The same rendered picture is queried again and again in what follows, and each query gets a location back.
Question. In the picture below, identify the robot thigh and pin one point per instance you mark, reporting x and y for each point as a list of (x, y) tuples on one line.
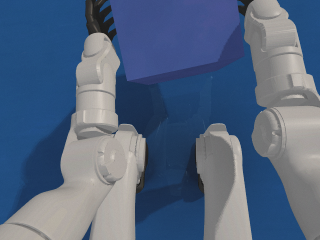
[(226, 215), (115, 217)]

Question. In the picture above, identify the robot left upper arm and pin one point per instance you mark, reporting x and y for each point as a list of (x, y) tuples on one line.
[(90, 168)]

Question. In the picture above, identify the robot right hand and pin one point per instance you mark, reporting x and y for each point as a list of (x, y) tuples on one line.
[(242, 9)]

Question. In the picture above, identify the left robot forearm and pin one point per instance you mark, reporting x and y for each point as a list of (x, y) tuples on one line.
[(95, 114)]

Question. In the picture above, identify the right robot thigh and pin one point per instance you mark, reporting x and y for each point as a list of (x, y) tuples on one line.
[(226, 215)]

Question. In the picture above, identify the left robot thigh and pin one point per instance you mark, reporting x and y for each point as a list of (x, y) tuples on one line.
[(115, 217)]

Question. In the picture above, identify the right robot forearm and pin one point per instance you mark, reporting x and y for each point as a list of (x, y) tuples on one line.
[(277, 57)]

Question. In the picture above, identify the robot right upper arm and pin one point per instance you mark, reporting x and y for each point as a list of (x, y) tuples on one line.
[(290, 137)]

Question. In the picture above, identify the robot left hand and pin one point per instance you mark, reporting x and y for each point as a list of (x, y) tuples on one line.
[(95, 18)]

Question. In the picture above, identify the carton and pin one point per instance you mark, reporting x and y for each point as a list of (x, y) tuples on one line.
[(164, 40)]

